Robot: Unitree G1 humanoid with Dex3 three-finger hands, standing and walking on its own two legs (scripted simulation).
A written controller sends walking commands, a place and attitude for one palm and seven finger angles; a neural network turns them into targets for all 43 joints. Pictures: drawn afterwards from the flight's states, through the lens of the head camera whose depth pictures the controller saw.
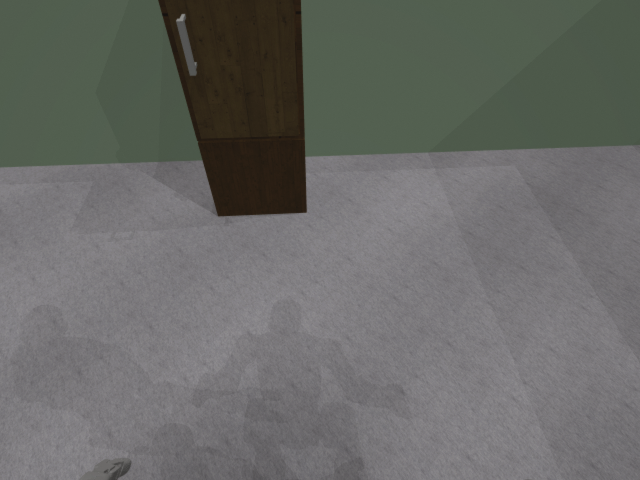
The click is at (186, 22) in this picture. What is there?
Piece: cupboard door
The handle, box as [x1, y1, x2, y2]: [176, 14, 196, 75]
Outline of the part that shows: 181,14 180,18 177,19 176,22 190,75 195,75 196,62 193,61 184,24 185,15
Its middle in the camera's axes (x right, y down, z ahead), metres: -0.39 -0.56 +1.12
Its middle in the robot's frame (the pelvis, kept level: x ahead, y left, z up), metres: +1.20 +0.45 -0.01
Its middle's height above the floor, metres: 0.76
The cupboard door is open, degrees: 0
